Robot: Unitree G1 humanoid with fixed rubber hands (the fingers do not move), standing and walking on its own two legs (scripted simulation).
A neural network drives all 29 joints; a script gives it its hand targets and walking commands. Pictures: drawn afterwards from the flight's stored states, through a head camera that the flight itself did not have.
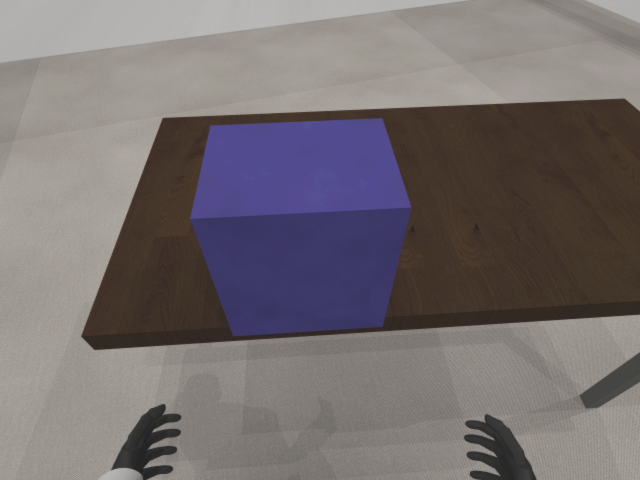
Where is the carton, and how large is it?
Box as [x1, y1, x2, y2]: [190, 118, 411, 335]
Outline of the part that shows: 382,118 210,125 190,219 233,335 382,326 411,207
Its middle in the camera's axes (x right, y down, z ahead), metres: -0.02 +0.00 +0.56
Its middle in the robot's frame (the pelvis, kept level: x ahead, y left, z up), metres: +0.44 +0.03 +0.05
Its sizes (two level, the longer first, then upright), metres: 0.235 0.177 0.262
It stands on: a table, 0.70 m high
